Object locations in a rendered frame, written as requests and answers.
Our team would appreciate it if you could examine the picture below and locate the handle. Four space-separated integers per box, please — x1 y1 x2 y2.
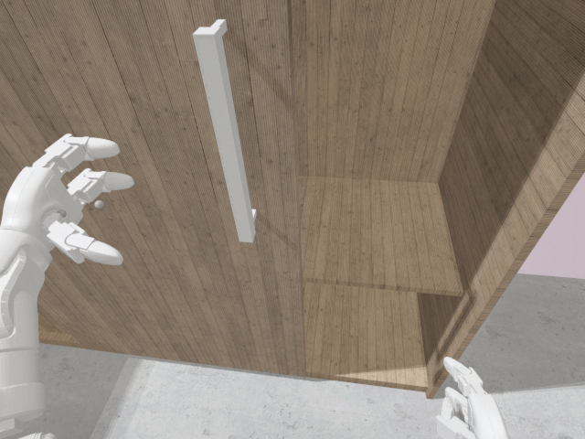
193 19 257 242

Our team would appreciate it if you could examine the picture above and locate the wardrobe door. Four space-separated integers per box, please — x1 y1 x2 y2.
0 0 306 377
37 302 71 335

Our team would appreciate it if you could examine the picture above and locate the left robot forearm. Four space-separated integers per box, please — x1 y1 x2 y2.
0 230 52 439

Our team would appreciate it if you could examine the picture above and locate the left robot hand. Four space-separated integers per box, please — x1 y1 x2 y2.
0 134 134 265

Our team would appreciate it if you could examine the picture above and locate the right robot hand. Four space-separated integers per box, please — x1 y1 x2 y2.
436 357 510 439

